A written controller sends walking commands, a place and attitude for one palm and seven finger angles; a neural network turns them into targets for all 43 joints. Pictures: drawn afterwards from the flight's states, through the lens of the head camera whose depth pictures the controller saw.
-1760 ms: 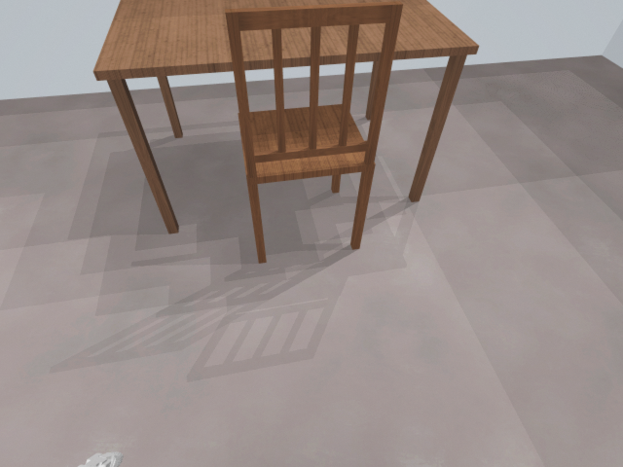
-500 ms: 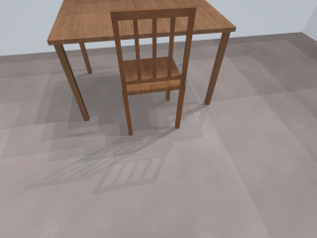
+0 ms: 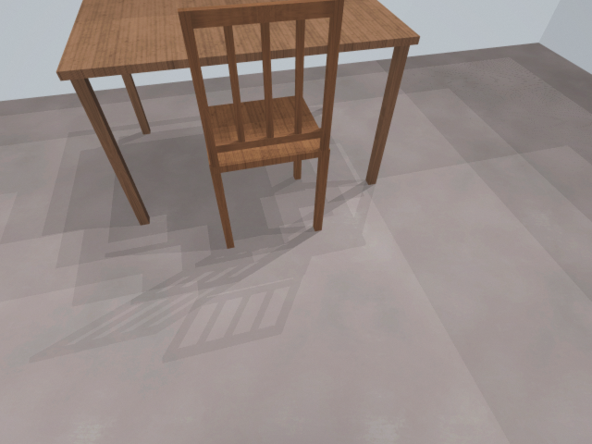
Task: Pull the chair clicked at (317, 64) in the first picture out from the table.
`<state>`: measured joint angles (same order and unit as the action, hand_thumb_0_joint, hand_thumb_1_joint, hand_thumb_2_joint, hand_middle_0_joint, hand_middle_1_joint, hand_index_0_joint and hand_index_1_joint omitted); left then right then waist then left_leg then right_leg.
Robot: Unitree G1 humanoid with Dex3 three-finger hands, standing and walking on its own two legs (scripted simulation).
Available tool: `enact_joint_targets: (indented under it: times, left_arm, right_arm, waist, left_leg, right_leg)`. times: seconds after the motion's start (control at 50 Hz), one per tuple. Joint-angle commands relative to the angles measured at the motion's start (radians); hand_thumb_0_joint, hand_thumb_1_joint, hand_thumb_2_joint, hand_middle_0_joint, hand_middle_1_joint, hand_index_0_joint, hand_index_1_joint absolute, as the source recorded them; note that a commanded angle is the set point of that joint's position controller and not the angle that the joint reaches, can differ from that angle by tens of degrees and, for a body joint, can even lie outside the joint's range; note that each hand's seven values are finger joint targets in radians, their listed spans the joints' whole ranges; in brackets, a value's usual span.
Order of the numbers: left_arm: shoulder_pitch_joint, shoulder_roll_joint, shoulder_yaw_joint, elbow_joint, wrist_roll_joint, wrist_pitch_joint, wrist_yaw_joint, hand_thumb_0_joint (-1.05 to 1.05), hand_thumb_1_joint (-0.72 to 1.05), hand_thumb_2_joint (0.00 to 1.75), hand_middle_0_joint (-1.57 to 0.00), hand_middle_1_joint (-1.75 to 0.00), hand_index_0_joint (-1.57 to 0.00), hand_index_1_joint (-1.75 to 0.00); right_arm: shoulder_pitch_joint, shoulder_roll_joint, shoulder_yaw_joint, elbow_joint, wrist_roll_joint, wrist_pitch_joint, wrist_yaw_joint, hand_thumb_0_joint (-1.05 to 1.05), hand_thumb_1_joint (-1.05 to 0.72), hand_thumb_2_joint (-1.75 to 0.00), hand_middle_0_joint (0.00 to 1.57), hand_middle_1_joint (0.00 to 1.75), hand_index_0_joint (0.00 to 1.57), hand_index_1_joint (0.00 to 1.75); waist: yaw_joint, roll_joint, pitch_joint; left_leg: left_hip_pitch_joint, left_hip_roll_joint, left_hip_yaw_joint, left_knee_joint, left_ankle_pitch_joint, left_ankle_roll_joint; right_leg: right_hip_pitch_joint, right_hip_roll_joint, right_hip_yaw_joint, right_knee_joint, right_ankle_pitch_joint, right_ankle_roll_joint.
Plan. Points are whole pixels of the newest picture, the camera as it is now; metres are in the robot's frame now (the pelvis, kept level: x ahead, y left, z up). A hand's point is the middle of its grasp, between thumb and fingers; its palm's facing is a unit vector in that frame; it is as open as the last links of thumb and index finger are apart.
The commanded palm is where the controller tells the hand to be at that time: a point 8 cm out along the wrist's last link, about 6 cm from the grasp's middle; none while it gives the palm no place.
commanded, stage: walk to a spot facing it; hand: left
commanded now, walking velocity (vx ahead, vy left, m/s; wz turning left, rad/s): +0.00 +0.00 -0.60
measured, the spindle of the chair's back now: (267, 86) +1.04 +0.17 -0.06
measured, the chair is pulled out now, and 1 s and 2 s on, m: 0.00 0.00 0.00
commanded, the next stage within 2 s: turn to face it in 1.84 s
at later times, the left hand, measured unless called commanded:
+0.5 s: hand out of the picture +0.04 +0.22 -0.17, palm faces -0.11 -0.98 -0.19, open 7.4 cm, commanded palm none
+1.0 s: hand (291, 293) +0.43 +0.05 -0.17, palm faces -0.59 -0.79 -0.13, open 7.4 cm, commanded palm none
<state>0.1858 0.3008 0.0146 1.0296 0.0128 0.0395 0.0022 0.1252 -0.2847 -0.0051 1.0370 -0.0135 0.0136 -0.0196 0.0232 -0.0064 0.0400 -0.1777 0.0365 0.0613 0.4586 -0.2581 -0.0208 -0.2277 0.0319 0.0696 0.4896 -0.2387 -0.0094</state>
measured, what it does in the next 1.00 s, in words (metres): walks ahead, turning right: left foot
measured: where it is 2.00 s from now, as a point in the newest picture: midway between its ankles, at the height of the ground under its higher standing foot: (356, 388)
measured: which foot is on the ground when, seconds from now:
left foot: down 0.00-0.20, up 0.22-0.52, down 0.54-1.00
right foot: down 0.00-0.52, up 0.54-1.00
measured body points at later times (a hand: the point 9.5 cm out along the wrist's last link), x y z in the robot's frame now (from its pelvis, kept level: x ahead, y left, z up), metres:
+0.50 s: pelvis +0.04 +0.02 +0.00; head +0.07 +0.03 +0.45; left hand +0.04 +0.27 -0.15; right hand +0.11 -0.25 -0.12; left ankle +0.08 +0.13 -0.72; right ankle +0.01 -0.11 -0.74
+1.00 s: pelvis +0.20 -0.01 -0.01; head +0.25 -0.02 +0.43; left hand +0.46 +0.09 -0.16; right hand -0.03 -0.13 -0.14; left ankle +0.09 +0.13 -0.74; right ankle +0.27 -0.17 -0.71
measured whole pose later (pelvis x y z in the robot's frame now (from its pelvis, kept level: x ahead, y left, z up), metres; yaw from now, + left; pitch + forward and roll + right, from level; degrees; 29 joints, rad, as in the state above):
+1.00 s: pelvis +0.20 -0.01 -0.01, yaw -32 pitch -1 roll -2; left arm 0.03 0.22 0.07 0.91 0.03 0.03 -0.06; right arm 0.53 -0.14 -0.01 1.09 -0.03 -0.06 -0.03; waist -0.06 -0.03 0.12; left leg 0.12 0.09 0.35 0.40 -0.47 -0.03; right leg -0.55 -0.01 -0.15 0.72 -0.21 -0.05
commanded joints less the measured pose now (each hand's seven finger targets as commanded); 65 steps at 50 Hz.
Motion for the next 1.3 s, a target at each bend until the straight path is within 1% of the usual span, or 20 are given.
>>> enact_joint_targets:
  times: [0.0, 0.14, 0.16, 0.18, 0.2, 0.24, 0.3, 0.46, 0.48, 0.5, 0.52, 0.54, 0.66, 0.92, 0.96, 1.0, 1.02, 1.04, 1.16, 1.28]
  left_arm:
    - [0.003, 0.130, 0.042, -0.120, 0.009, -0.002, 0.002, 0.00, 0.90, 0.90, -0.20, -0.30, -0.20, -0.30]
    - [0.178, 0.067, 0.068, -0.134, 0.017, -0.004, -0.031, 0.00, 0.90, 0.90, -0.20, -0.30, -0.20, -0.30]
    - [0.236, 0.093, 0.078, -0.127, 0.025, -0.015, -0.028, 0.00, 0.90, 0.90, -0.20, -0.30, -0.20, -0.30]
    - [0.281, 0.179, 0.094, -0.132, 0.030, -0.030, -0.013, 0.00, 0.90, 0.90, -0.20, -0.30, -0.20, -0.30]
    - [0.299, 0.195, 0.091, -0.147, 0.011, -0.039, 0.003, 0.00, 0.90, 0.90, -0.20, -0.30, -0.20, -0.30]
    - [0.189, 0.162, 0.084, -0.167, 0.014, -0.055, 0.010, 0.00, 0.90, 0.90, -0.20, -0.30, -0.20, -0.30]
    - [0.163, 0.114, 0.079, -0.166, 0.010, -0.074, 0.001, 0.00, 0.90, 0.90, -0.20, -0.30, -0.20, -0.30]
    - [0.133, 0.107, 0.098, -0.162, 0.011, -0.058, -0.005, 0.00, 0.90, 0.90, -0.20, -0.30, -0.20, -0.30]
    - [0.115, 0.068, 0.092, -0.174, 0.009, -0.056, -0.006, 0.00, 0.90, 0.90, -0.20, -0.30, -0.20, -0.30]
    - [0.131, -0.002, 0.082, -0.187, -0.002, -0.053, -0.019, 0.00, 0.90, 0.90, -0.20, -0.30, -0.20, -0.30]
    - [0.107, -0.012, 0.084, -0.215, 0.004, -0.063, -0.026, 0.00, 0.90, 0.90, -0.20, -0.30, -0.20, -0.30]
    - [0.076, 0.022, 0.094, -0.206, 0.016, -0.064, -0.031, 0.00, 0.90, 0.90, -0.20, -0.30, -0.20, -0.30]
    - [0.095, -0.037, 0.081, -0.136, 0.024, -0.031, -0.058, 0.00, 0.90, 0.90, -0.20, -0.30, -0.20, -0.30]
    - [-0.217, -0.066, 0.048, -0.210, 0.020, -0.038, -0.063, 0.00, 0.90, 0.90, -0.20, -0.30, -0.20, -0.30]
    - [-0.084, -0.035, 0.061, -0.177, 0.021, -0.047, -0.056, 0.00, 0.90, 0.90, -0.20, -0.30, -0.20, -0.30]
    - [0.163, 0.072, 0.092, -0.105, 0.024, -0.068, -0.044, 0.00, 0.90, 0.90, -0.20, -0.30, -0.20, -0.30]
    - [0.249, 0.172, 0.108, -0.094, 0.015, -0.078, -0.029, 0.00, 0.90, 0.90, -0.20, -0.30, -0.20, -0.30]
    - [0.274, 0.223, 0.117, -0.090, -0.013, -0.068, -0.018, 0.00, 0.90, 0.90, -0.20, -0.30, -0.20, -0.30]
    - [-0.007, 0.073, 0.078, -0.153, 0.009, -0.091, 0.002, 0.00, 0.90, 0.90, -0.20, -0.30, -0.20, -0.30]
    - [0.065, 0.070, 0.084, -0.128, 0.011, -0.097, -0.012, 0.00, 0.90, 0.90, -0.20, -0.30, -0.20, -0.30]
  right_arm:
    - [0.045, -0.154, -0.056, -0.097, 0.000, -0.004, -0.014, 0.00, -0.90, -0.90, 0.20, 0.30, 0.20, 0.30]
    - [-0.055, -0.180, -0.085, -0.173, -0.006, -0.006, 0.010, 0.00, -0.90, -0.90, 0.20, 0.30, 0.20, 0.30]
    - [-0.071, -0.138, -0.078, -0.187, -0.007, -0.001, 0.016, 0.00, -0.90, -0.90, 0.20, 0.30, 0.20, 0.30]
    - [-0.086, -0.064, -0.064, -0.225, 0.002, 0.001, 0.020, 0.00, -0.90, -0.90, 0.20, 0.30, 0.20, 0.30]
    - [-0.140, -0.088, -0.063, -0.255, -0.003, -0.008, 0.020, 0.00, -0.90, -0.90, 0.20, 0.30, 0.20, 0.30]
    - [-0.076, -0.088, -0.072, -0.236, -0.007, -0.029, 0.029, 0.00, -0.90, -0.90, 0.20, 0.30, 0.20, 0.30]
    - [-0.005, -0.052, -0.069, -0.206, -0.006, -0.034, 0.032, 0.00, -0.90, -0.90, 0.20, 0.30, 0.20, 0.30]
    - [0.099, -0.021, -0.063, -0.211, 0.009, -0.066, 0.013, 0.00, -0.90, -0.90, 0.20, 0.30, 0.20, 0.30]
    - [0.200, -0.057, -0.069, -0.177, 0.011, -0.076, -0.003, 0.00, -0.90, -0.90, 0.20, 0.30, 0.20, 0.30]
    - [0.298, -0.167, -0.092, -0.153, -0.002, -0.082, -0.013, 0.00, -0.90, -0.90, 0.20, 0.30, 0.20, 0.30]
    - [0.330, -0.221, -0.101, -0.165, -0.001, -0.075, -0.013, 0.00, -0.90, -0.90, 0.20, 0.30, 0.20, 0.30]
    - [0.279, -0.181, -0.091, -0.173, -0.011, -0.073, -0.007, 0.00, -0.90, -0.90, 0.20, 0.30, 0.20, 0.30]
    - [0.252, -0.021, -0.041, -0.120, 0.000, -0.109, -0.016, 0.00, -0.90, -0.90, 0.20, 0.30, 0.20, 0.30]
    - [0.433, -0.025, -0.046, 0.000, -0.013, -0.096, -0.019, 0.00, -0.90, -0.90, 0.20, 0.30, 0.20, 0.30]
    - [0.385, -0.070, -0.058, -0.013, -0.007, -0.094, -0.019, 0.00, -0.90, -0.90, 0.20, 0.30, 0.20, 0.30]
    - [0.342, -0.072, -0.057, -0.044, 0.010, -0.089, -0.004, 0.00, -0.90, -0.90, 0.20, 0.30, 0.20, 0.30]
    - [0.376, 0.008, -0.043, -0.081, 0.025, -0.087, 0.003, 0.00, -0.90, -0.90, 0.20, 0.30, 0.20, 0.30]
    - [0.274, 0.012, -0.047, -0.122, 0.019, -0.094, -0.007, 0.00, -0.90, -0.90, 0.20, 0.30, 0.20, 0.30]
    - [0.297, 0.033, -0.052, -0.091, -0.014, -0.036, 0.006, 0.00, -0.90, -0.90, 0.20, 0.30, 0.20, 0.30]
    - [0.134, 0.029, -0.058, -0.169, -0.017, -0.042, 0.029, 0.00, -0.90, -0.90, 0.20, 0.30, 0.20, 0.30]
  waist:
    - [-0.028, 0.034, -0.051]
    - [0.076, 0.124, -0.017]
    - [0.110, -0.072, 0.024]
    - [0.121, -0.412, 0.059]
    - [0.125, -0.305, 0.120]
    - [0.028, -0.093, 0.092]
    - [-0.003, -0.104, -0.015]
    - [-0.038, -0.150, -0.059]
    - [-0.080, -0.052, -0.103]
    - [-0.118, 0.247, -0.146]
    - [-0.112, 0.306, -0.093]
    - [-0.100, 0.193, -0.025]
    - [-0.010, 0.145, 0.049]
    - [-0.059, 0.139, 0.095]
    - [0.012, 0.169, -0.009]
    - [0.131, 0.117, -0.169]
    - [0.134, -0.101, -0.284]
    - [0.139, -0.102, -0.279]
    - [-0.067, 0.027, -0.038]
    - [-0.025, -0.095, -0.007]
  left_leg:
    - [0.024, 0.150, -0.066, -0.014, 0.116, 0.045]
    - [-0.241, 0.249, -0.111, -0.011, -0.440, 0.100]
    - [-0.342, 0.140, -0.017, 0.213, -0.477, 0.044]
    - [-0.542, -0.025, 0.081, 0.562, -0.457, -0.021]
    - [-0.578, -0.009, -0.064, 0.689, -0.366, -0.010]
    - [-0.539, 0.042, -0.114, 0.692, -0.211, -0.009]
    - [-0.378, 0.030, -0.057, 0.543, -0.094, -0.025]
    - [0.034, -0.046, -0.017, 0.050, -0.046, -0.014]
    - [0.234, 0.012, -0.062, -0.071, -0.059, -0.004]
    - [0.403, 0.271, -0.361, -0.199, -0.282, 0.055]
    - [0.338, 0.460, -0.562, -0.279, -0.387, 0.138]
    - [0.206, 0.468, -0.572, -0.321, -0.448, 0.173]
    - [0.114, 0.256, -0.044, -0.240, 0.282, 0.073]
    - [0.277, 0.288, 0.192, -0.093, 0.906, 0.106]
    - [0.275, 0.291, 0.231, 0.099, 1.069, 0.088]
    - [-0.012, 0.266, 0.237, 0.526, 0.759, 0.032]
    - [-0.358, 0.106, 0.209, 0.886, -0.223, -0.022]
    - [-0.502, 0.067, 0.059, 1.052, -0.357, -0.015]
    - [-0.318, 0.167, -0.029, 0.771, -0.084, -0.040]
    - [-0.331, 0.115, -0.015, 0.456, 0.019, -0.051]
  right_leg:
    - [-0.104, -0.081, 0.097, 0.052, 0.239, -0.019]
    - [0.015, 0.000, -0.022, 0.202, -0.212, -0.012]
    - [0.038, -0.049, 0.140, 0.030, -0.335, -0.047]
    - [0.057, -0.259, 0.598, -0.255, -0.526, -0.155]
    - [-0.021, -0.328, 0.801, -0.411, -0.574, -0.222]
    - [-0.018, -0.298, 0.673, -0.344, -0.489, -0.234]
    - [-0.011, -0.196, 0.421, -0.276, -0.221, -0.186]
    - [-0.153, -0.111, 0.353, -0.151, -0.146, -0.137]
    - [-0.255, -0.056, 0.305, -0.013, -0.136, -0.101]
    - [-0.453, 0.066, 0.150, 0.267, -0.258, -0.047]
    - [-0.561, 0.034, 0.012, 0.460, -0.337, 0.000]
    - [-0.562, -0.024, 0.011, 0.586, -0.287, 0.002]
    - [-0.516, -0.097, -0.056, 0.746, 0.038, 0.036]
    - [-0.363, -0.020, -0.251, 0.230, 0.028, -0.045]
    - [-0.172, 0.020, -0.261, 0.174, 0.008, -0.082]
    - [0.329, -0.039, -0.186, 0.054, 0.107, -0.135]
    - [0.581, -0.358, 0.288, 0.013, 0.237, -0.267]
    - [0.563, -0.465, 0.476, -0.085, 0.416, -0.338]
    - [-0.130, -0.269, 0.162, -0.256, 0.074, -0.219]
    - [-0.134, -0.191, 0.176, -0.277, -0.103, -0.195]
